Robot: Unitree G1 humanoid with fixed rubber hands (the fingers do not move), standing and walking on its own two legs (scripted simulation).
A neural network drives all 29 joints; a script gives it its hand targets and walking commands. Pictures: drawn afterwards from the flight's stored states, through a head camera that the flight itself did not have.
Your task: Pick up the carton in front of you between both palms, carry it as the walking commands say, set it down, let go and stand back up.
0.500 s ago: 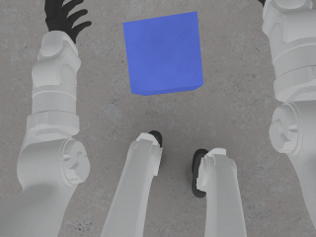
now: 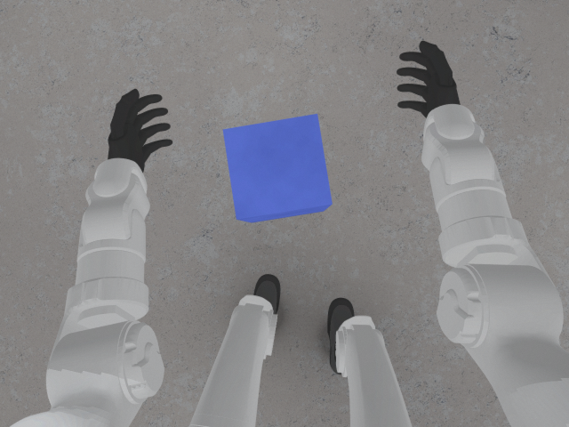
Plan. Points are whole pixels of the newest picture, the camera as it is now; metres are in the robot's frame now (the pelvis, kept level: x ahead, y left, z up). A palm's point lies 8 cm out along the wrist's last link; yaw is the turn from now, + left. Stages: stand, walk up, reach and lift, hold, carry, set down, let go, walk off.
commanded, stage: let go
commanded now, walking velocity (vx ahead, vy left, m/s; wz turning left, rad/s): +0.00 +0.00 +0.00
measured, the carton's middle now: (279, 175) +0.48 +0.11 -0.54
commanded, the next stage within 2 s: stand in 1.28 s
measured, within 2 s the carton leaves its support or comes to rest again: neither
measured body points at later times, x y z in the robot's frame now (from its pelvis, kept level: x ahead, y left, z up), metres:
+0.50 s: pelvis +0.06 +0.02 +0.09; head +0.20 +0.01 +0.52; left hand +0.27 +0.26 +0.00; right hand +0.37 -0.17 -0.02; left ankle +0.08 +0.11 -0.63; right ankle +0.04 -0.12 -0.63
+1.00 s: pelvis +0.09 -0.02 +0.11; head +0.10 -0.02 +0.56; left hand +0.25 +0.22 +0.03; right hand +0.26 -0.25 +0.04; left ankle +0.08 +0.11 -0.63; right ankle +0.04 -0.12 -0.63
